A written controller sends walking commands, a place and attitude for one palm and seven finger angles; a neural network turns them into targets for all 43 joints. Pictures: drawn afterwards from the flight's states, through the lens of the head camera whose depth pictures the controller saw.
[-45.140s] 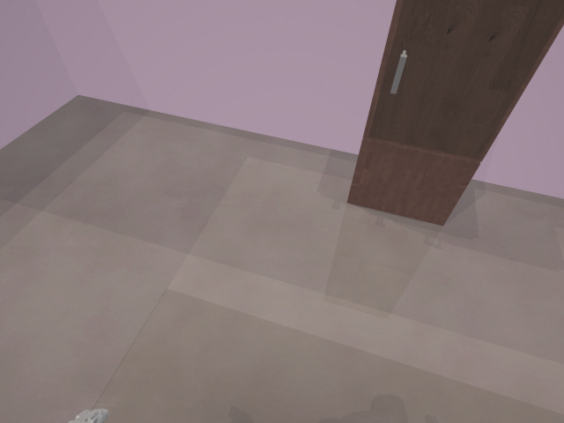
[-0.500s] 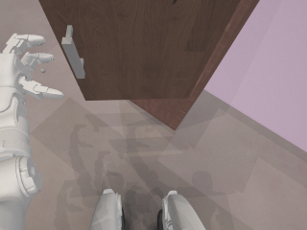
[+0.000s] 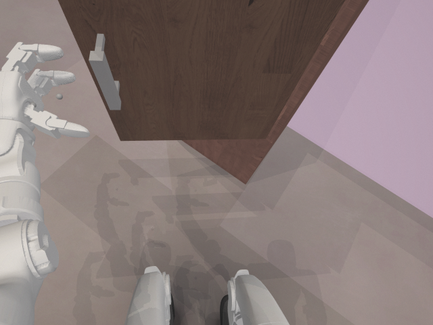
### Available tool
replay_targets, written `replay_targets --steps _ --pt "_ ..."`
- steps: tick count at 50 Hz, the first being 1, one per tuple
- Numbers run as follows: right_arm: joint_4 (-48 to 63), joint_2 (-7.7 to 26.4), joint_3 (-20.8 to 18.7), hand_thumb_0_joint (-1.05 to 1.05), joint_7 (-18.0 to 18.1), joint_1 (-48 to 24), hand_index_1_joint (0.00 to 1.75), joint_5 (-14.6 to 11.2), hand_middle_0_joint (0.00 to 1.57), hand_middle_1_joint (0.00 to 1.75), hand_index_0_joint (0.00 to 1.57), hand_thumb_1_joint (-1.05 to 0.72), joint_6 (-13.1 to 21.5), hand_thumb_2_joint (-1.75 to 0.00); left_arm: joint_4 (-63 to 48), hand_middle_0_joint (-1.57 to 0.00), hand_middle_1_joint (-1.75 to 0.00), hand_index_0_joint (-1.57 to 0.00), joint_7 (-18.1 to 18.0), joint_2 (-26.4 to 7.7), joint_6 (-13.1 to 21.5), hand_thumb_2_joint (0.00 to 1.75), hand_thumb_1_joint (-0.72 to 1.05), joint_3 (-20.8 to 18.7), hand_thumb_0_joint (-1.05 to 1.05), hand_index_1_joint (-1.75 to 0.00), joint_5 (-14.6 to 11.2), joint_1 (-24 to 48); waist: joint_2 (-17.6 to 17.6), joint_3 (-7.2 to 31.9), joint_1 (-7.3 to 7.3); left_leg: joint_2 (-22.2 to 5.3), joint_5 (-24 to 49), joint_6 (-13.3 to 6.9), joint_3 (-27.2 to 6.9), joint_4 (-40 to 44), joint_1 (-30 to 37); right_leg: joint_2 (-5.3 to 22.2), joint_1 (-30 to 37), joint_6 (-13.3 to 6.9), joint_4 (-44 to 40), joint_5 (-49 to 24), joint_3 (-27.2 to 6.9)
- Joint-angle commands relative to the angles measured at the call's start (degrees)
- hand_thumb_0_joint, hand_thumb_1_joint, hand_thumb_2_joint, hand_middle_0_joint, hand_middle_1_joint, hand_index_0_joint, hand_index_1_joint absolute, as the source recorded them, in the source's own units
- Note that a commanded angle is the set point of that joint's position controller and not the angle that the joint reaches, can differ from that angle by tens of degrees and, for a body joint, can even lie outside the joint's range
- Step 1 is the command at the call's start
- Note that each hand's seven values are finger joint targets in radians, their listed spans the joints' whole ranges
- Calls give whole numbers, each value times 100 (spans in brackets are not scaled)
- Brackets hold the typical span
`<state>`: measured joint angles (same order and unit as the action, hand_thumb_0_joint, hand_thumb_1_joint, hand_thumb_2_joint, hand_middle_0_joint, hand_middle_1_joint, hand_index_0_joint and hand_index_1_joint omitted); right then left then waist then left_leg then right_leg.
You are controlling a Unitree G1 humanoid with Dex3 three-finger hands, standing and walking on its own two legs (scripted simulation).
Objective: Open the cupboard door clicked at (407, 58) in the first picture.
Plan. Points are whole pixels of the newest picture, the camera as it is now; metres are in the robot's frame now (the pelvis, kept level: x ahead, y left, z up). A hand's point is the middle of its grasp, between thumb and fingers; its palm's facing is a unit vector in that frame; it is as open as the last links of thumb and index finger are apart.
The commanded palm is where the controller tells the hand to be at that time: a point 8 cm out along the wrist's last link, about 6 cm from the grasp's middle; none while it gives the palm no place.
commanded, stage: move the hooked fingers beside the handle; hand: left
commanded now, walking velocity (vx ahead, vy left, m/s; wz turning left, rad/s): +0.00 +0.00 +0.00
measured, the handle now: (108, 74) +0.55 +0.18 +0.06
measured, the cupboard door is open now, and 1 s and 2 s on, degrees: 40 40 40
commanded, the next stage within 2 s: slide the fingers in behind the handle in 0.40 s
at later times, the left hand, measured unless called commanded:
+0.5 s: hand (66, 97) +0.49 +0.24 +0.06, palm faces +0.05 -1.00 -0.02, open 14.0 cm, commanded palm +0.46 +0.27 +0.06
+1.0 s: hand (79, 98) +0.49 +0.22 +0.06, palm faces +0.05 -1.00 -0.01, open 14.0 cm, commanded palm +0.47 +0.25 +0.06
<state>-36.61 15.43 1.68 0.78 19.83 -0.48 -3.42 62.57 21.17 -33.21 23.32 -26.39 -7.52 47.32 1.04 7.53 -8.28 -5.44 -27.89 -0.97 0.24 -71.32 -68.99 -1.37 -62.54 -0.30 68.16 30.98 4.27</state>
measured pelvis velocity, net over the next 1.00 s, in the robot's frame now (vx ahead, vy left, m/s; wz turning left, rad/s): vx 0.00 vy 0.00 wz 0.00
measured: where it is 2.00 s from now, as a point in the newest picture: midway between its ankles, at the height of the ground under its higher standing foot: outside the picture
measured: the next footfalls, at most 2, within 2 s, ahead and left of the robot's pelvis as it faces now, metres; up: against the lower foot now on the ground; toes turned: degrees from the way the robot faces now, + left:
none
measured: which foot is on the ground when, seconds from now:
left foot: down 0.00-1.00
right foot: down 0.00-1.00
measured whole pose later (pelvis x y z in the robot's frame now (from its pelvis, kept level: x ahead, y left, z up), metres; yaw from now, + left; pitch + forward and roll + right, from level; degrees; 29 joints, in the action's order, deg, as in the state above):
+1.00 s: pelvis +0.00 +0.00 +0.00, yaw +0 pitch +24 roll -4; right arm -36.1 15.1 1.6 0.3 19.1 -0.3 -3.3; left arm 63.1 16.3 -29.0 25.0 -23.5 -6.9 47.1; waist 1.3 7.8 -8.5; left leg -5.3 -27.7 -0.7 0.2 -71.3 -67.9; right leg -1.3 -61.8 -0.5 68.7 31.1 4.1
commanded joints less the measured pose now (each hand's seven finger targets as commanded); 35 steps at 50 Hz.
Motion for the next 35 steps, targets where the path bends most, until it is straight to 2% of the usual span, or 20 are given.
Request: replay_targets --steps 1,2,4,5,6,7,9,14,15,17,19,21,25,28,29,31,32,33,34,35 --pt "270 1102 -361 0 100 908 30 23 20 30 20 -90 57 -90 -985 -30 -120 -30 -52 -1355 321 30 -50 15 0 -120 -54 2341 964 2593 -130 234 1840 -73 -465 781 3102 -188 278 -99 -954 -1416 -141" --pt "289 1117 -357 0 103 909 30 30 20 30 20 -90 50 -90 -921 -30 -120 -30 -107 -1470 319 30 -50 -70 0 -120 -1 2311 896 2575 -108 236 1787 -73 -483 793 3052 -189 279 -109 -931 -1362 -129" --pt "329 1095 -352 0 101 894 30 51 20 30 20 -90 67 -90 -1118 -30 -120 -30 -176 -1463 426 30 -50 -77 0 -120 7 2448 1045 2797 -93 245 1956 -72 -466 754 3224 -190 282 -111 -897 -1473 -154" --pt "345 1099 -345 0 95 885 30 54 20 30 20 -90 62 -90 -998 -30 -120 -30 -204 -1560 444 30 -50 -167 0 -120 32 2336 974 2750 -52 240 1930 -54 -482 759 3162 -189 309 -119 -880 -1438 -137" --pt "349 1103 -337 0 94 868 30 59 20 30 20 -90 62 -90 -1022 -30 -120 -30 -223 -1543 471 30 -50 -116 0 -120 41 2436 929 2714 -114 236 1904 -70 -481 752 3127 -193 306 -107 -885 -1439 -152" --pt "371 1100 -339 0 90 854 30 59 20 30 20 -90 62 -90 -976 -30 -120 -30 -234 -1532 480 30 -50 -114 0 -120 61 2399 918 2683 -101 239 1821 -63 -473 760 3070 -189 316 -104 -887 -1384 -150" --pt "367 1097 -333 0 81 862 30 71 20 30 20 -90 65 -90 -1076 -30 -120 -30 -211 -1576 543 30 -50 -145 0 -120 60 2422 1101 2942 -44 236 2061 -46 -482 722 3260 -194 351 -124 -817 -1534 -144" --pt "409 1089 -367 0 53 870 30 57 20 30 20 -90 18 -90 -1102 -30 -120 -30 -168 -1270 476 30 -50 -13 0 -120 -16 2140 975 2988 -43 227 2252 -42 -482 750 3393 -200 383 -108 -848 -1694 -122" --pt "406 1091 -368 0 57 866 30 55 20 30 20 -90 7 -90 -1153 -30 -120 -30 -167 -1345 471 30 -50 -74 0 -120 -29 2124 942 2981 -12 232 2227 -44 -470 762 3334 -197 463 -105 -865 -1704 -131" --pt "422 1055 -373 0 44 847 30 38 20 30 20 -90 -7 -90 -1145 -30 -120 -30 -173 -1149 440 30 -50 50 0 -120 -42 2035 869 2870 -27 256 2151 -56 -429 777 3225 -200 536 -95 -907 -1725 -142" --pt "395 1069 -385 0 62 870 30 39 20 30 20 -90 -10 -90 -1256 -30 -120 -30 -205 -1290 493 30 -50 -89 0 -120 -76 2081 815 2934 -13 253 2224 -66 -425 771 3251 -204 598 -91 -896 -1810 -162" --pt "378 1048 -367 0 64 852 30 36 20 30 20 -90 -8 -90 -1169 -30 -120 -30 -236 -1300 496 30 -50 -79 0 -120 -35 2100 747 2791 -25 265 2028 -68 -409 778 3068 -196 630 -88 -913 -1696 -163" --pt "338 1048 -374 0 78 840 30 41 20 30 20 -90 15 -90 -1234 -30 -120 -30 -258 -1350 595 30 -50 -103 0 -120 -31 2176 855 2815 -37 264 2015 -66 -406 774 3153 -195 599 -95 -934 -1672 -189" --pt "339 1016 -369 0 78 851 30 43 20 30 20 -90 41 -90 -1242 -30 -120 -30 -231 -1086 622 30 -50 95 0 -120 -66 2225 853 2766 -74 276 1967 -75 -417 797 3178 -207 584 -112 -934 -1635 -172" --pt "336 1013 -377 0 70 826 30 33 20 30 20 -90 42 -90 -1191 -30 -120 -30 -217 -1004 606 30 -50 150 0 -120 -71 2130 938 2817 -31 281 1982 -60 -394 795 3205 -198 589 -108 -948 -1652 -186" --pt "341 1034 -377 0 69 827 30 31 20 30 20 -90 35 -90 -1078 -30 -120 -30 -233 -1057 555 30 -50 95 0 -120 -76 2018 731 2744 -33 283 1876 -68 -398 813 3055 -192 652 -95 -969 -1606 -186" --pt "341 1028 -381 0 72 811 30 25 20 30 20 -90 41 -90 -1092 -30 -120 -30 -246 -1019 534 30 -50 135 0 -120 -78 2086 702 2663 -67 285 1795 -81 -376 813 2979 -188 669 -83 -987 -1584 -199" --pt "351 1027 -374 0 74 839 30 35 20 30 20 -90 52 -90 -1104 -30 -120 -30 -274 -1065 556 30 -50 63 0 -120 -84 2045 802 2674 -22 294 1864 -82 -384 798 3033 -199 609 -112 -948 -1597 -182" --pt "345 1016 -359 0 66 800 30 28 20 30 20 -90 46 -90 -1029 -30 -120 -30 -279 -913 523 30 -50 222 0 -120 -72 2111 787 2643 -78 296 1769 -80 -375 801 2965 -186 578 -89 -965 -1551 -198" --pt "313 1035 -373 0 79 819 30 33 20 30 20 -90 47 -90 -1043 -30 -120 -30 -313 -1080 530 30 -50 101 0 -120 -58 2253 683 2583 -104 277 1694 -89 -379 784 2905 -183 583 -80 -980 -1507 -205"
